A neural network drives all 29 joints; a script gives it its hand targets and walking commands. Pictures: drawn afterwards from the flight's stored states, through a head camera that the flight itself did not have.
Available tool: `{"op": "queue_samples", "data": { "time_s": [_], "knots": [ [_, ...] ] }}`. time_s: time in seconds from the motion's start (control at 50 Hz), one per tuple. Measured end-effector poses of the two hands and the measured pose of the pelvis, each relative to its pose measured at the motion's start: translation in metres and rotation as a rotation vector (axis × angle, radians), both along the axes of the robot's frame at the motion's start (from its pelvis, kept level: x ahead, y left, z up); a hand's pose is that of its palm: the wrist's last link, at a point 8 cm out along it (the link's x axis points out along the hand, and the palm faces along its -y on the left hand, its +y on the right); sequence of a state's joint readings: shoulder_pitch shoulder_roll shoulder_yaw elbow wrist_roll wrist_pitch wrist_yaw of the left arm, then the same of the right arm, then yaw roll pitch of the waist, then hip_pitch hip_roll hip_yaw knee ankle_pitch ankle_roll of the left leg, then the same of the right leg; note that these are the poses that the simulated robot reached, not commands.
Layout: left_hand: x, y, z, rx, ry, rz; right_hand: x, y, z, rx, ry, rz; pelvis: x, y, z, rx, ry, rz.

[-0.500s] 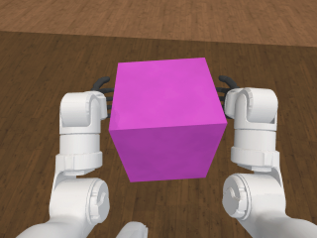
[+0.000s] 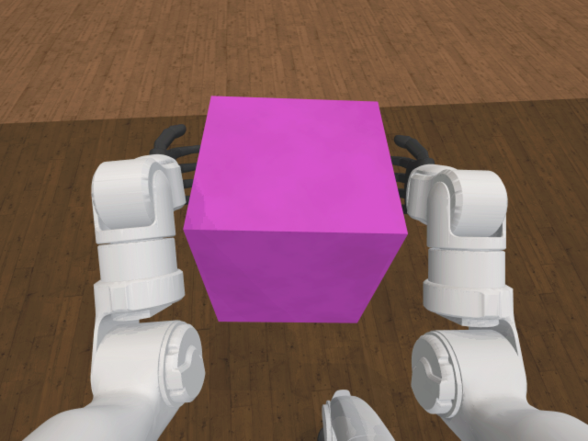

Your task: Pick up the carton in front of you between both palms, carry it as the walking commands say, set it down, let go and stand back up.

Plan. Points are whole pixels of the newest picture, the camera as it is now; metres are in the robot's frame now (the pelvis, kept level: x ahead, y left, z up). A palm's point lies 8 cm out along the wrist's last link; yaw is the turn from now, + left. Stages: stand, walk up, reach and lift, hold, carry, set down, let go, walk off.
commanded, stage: carry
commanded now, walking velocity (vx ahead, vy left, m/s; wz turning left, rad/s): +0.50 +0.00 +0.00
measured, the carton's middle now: (291, 220) +0.39 -0.02 +0.08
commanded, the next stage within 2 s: none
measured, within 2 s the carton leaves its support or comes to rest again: neither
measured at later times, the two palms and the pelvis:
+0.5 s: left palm (149, 25) +0.70 +0.17 +0.21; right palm (335, 16) +0.71 -0.13 +0.21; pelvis +0.33 +0.00 +0.02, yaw +1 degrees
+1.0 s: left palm out of the picture +1.00 +0.16 +0.24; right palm out of the picture +1.02 -0.14 +0.24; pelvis +0.63 -0.01 +0.08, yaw +1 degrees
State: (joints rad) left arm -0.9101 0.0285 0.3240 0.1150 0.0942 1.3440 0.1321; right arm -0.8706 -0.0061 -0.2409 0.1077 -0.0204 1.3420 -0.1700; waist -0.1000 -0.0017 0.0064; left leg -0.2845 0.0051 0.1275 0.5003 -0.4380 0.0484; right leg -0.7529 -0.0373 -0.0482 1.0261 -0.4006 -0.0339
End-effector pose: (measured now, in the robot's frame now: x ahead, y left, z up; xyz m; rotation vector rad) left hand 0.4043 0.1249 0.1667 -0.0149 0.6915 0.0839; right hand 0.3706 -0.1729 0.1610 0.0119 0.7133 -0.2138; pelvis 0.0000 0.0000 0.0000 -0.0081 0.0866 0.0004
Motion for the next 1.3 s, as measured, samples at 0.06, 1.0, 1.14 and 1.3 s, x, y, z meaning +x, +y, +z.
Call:
{"op": "queue_samples", "data": {
  "time_s": [0.06,1.0,1.14,1.3],
  "knots": [
    [0.039,0.0,0.014,0.008,-0.035,0.021,0.048,-0.001,0.013,0.01,-0.035,0.02,0.044,-0.008,-0.001,-0.005,0.003,-0.001],
    [0.596,0.038,0.074,0.056,0.052,0.102,0.651,0.037,0.08,0.029,0.047,0.141,0.633,-0.012,0.077,-0.007,-0.015,0.01],
    [0.673,0.056,0.097,0.048,0.016,0.145,0.739,0.056,0.102,0.048,0.01,0.165,0.711,-0.006,0.095,0.011,-0.007,0.014],
    [0.804,0.062,0.109,0.018,-0.018,0.068,0.842,0.06,0.117,0.006,-0.024,0.095,0.83,0.025,0.089,0.044,-0.021,0.005]
  ]
}}
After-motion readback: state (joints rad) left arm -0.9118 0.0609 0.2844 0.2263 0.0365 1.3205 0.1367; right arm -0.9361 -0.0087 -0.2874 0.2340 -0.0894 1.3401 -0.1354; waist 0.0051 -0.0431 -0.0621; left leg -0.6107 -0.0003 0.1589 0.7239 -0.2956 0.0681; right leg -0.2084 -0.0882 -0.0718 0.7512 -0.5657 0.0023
